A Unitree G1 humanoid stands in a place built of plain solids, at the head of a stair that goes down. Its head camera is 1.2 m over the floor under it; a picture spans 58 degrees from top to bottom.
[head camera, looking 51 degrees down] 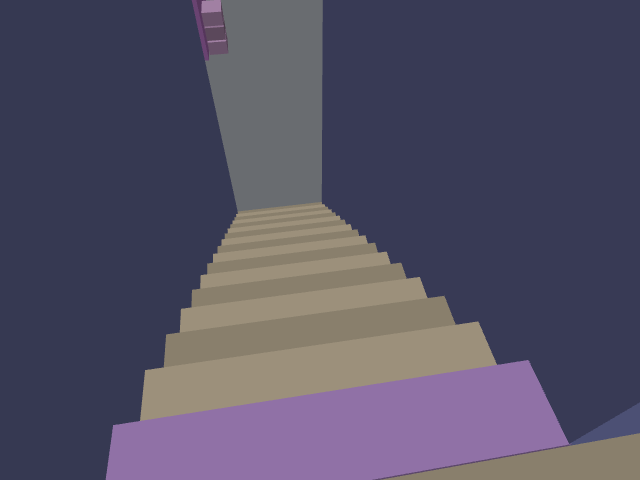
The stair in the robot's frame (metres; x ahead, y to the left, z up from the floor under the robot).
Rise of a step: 0.20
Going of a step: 0.23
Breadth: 1.19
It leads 9 degrees to the left of straight ahead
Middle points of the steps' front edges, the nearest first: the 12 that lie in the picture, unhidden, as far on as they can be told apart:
0.43 -0.03 0.00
0.66 0.01 -0.20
0.90 0.04 -0.39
1.13 0.08 -0.59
1.36 0.12 -0.79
1.59 0.15 -0.99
1.82 0.19 -1.19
2.05 0.23 -1.38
2.28 0.26 -1.58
2.52 0.30 -1.78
2.75 0.34 -1.98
2.98 0.37 -2.18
